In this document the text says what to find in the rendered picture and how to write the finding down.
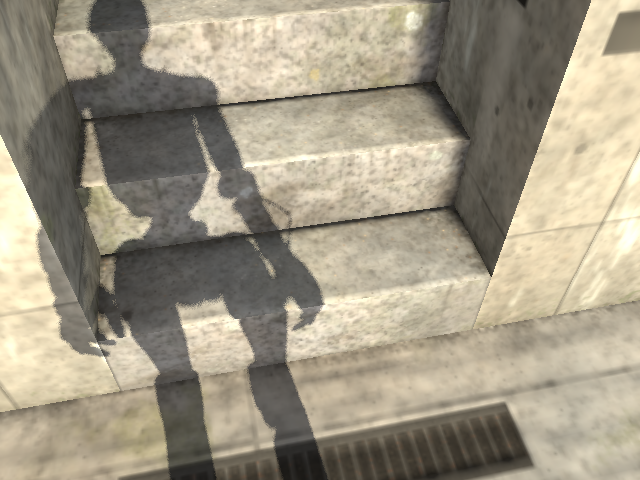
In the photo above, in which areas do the stairs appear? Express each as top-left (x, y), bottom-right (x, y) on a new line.
top-left (53, 0), bottom-right (491, 391)

